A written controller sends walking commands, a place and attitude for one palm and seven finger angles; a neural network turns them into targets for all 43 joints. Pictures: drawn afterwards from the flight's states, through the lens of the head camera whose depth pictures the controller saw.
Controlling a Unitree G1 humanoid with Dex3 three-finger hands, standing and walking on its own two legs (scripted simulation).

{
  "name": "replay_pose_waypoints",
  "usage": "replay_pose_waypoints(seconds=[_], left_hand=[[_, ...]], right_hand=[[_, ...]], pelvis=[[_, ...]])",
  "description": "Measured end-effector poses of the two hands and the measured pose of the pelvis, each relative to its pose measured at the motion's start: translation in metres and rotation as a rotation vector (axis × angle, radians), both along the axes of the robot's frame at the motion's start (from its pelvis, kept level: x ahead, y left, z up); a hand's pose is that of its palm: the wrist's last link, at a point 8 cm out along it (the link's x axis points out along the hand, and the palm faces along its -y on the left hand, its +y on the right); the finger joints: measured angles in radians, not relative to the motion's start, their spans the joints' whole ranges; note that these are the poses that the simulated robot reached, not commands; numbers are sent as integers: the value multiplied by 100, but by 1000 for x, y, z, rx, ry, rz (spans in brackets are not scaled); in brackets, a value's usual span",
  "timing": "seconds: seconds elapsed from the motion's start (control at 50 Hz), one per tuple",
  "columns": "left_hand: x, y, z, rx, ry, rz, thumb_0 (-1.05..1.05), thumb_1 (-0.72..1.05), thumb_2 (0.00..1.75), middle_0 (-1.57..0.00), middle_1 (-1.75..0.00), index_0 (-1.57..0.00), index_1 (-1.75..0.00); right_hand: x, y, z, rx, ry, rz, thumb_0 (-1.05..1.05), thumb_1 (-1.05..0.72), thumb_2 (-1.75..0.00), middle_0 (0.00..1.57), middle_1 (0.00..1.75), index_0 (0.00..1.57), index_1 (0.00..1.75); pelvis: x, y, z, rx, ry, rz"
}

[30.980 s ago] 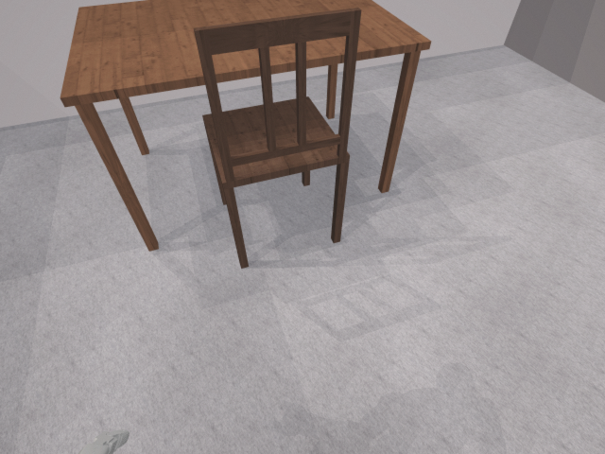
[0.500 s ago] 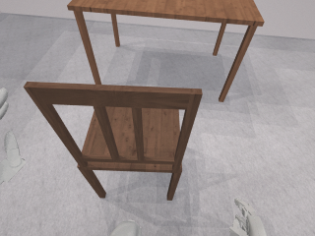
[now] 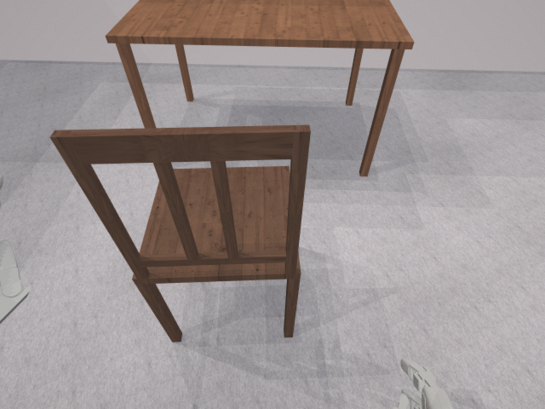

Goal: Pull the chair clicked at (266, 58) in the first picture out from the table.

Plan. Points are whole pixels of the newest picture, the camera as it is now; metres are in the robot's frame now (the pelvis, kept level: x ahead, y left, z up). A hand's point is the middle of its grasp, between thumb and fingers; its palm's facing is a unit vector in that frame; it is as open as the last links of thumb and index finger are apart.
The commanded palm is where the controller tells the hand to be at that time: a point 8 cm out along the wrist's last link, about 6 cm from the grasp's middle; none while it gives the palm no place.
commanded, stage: stop stepping back and stand still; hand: left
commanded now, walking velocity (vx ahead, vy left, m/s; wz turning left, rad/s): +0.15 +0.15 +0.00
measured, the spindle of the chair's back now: (179, 215) +0.49 +0.23 -0.06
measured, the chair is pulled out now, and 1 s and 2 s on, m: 0.69 0.69 0.69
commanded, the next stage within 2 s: let the arm hang, fingers relaxed in 0.42 s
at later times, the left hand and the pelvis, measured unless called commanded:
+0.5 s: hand out of the picture +0.17 +0.28 +0.16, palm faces +0.47 -0.76 -0.46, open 7.4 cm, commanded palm none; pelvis -0.02 +0.01 +0.00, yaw +1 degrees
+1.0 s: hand out of the picture +0.01 +0.19 -0.17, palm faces +0.06 -0.97 -0.22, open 7.1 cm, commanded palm none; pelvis -0.01 +0.00 +0.00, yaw +3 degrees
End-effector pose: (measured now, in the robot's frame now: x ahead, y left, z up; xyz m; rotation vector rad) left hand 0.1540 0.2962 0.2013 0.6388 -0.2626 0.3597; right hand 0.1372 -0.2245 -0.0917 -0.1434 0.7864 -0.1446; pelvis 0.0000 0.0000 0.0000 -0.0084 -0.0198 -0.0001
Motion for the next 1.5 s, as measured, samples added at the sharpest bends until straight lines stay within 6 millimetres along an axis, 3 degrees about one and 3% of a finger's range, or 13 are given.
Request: replay_pose_waypoints(seconds=[0.12,0.2,0.38,0.52,0.56,0.64,0.68,0.72,0.78,0.9,1.06,1.24,1.5], left_hand=[[-14,12,-31,-113,36,49,1,88,90,-21,-31,-21,-30],[-24,11,-35,-142,25,21,1,88,90,-21,-31,-21,-30],[-34,14,0,-28,-87,7,1,88,90,-21,-31,-21,-30],[-28,21,-26,-113,17,91,1,89,90,-21,-31,-21,-30],[-17,22,-59,-149,132,85,1,89,90,-21,-31,-20,-30],[-11,9,-185,-382,629,154,0,90,90,-20,-30,-20,-29],[-29,-15,-246,-484,882,167,0,90,90,-20,-30,-19,-29],[-56,-46,-292,-574,1092,153,1,91,90,-20,-30,-19,-29],[-97,-85,-332,-716,1275,161,-1,93,90,-20,-30,-20,-29],[-124,-73,-340,-713,1335,240,-6,101,90,-21,-31,-21,-30],[-172,-59,-333,-657,1479,353,-2,94,90,-20,-30,-20,-29],[-197,-77,-334,-684,1539,388,0,91,90,-20,-30,-20,-29],[-197,-115,-344,-755,1558,343,1,91,90,-20,-30,-20,-29]], right_hand=[[-36,-32,10,-117,21,-57,2,-90,-90,20,30,20,30],[-47,-35,24,-160,13,-63,2,-91,-90,20,30,20,30],[-23,-4,25,-76,-91,-10,2,-91,-90,20,30,20,30],[-6,20,16,-7,-87,38,2,-90,-90,20,30,20,30],[-4,21,8,8,-60,86,2,-90,-90,20,30,20,30],[-13,17,-20,17,100,113,1,-90,-90,20,30,20,30],[-24,15,-29,18,166,97,1,-91,-90,20,30,20,30],[-41,11,-32,10,232,76,1,-91,-90,20,30,20,30],[-72,4,-31,-18,343,50,1,-91,-90,20,30,20,30],[-127,-10,-33,-52,538,14,1,-91,-90,20,30,20,30],[-166,-4,-47,14,625,-25,1,-91,-90,20,30,20,29],[-182,13,-55,78,665,-16,1,-91,-90,20,30,20,29],[-183,12,-53,81,665,-34,1,-91,-90,20,30,20,29]], pelvis=[[-8,5,0,-10,6,28],[-16,8,3,5,-19,14],[-22,11,3,-3,-26,21],[-18,11,5,-6,-11,10],[-18,12,3,-4,8,28],[-19,13,-3,8,27,40],[-19,12,-4,13,26,37],[-18,10,-4,18,19,36],[-16,5,-3,15,10,41],[-15,-2,2,-2,1,55],[-14,-4,4,2,-10,49],[-15,-8,4,9,-9,44],[-12,-16,4,12,-8,42]])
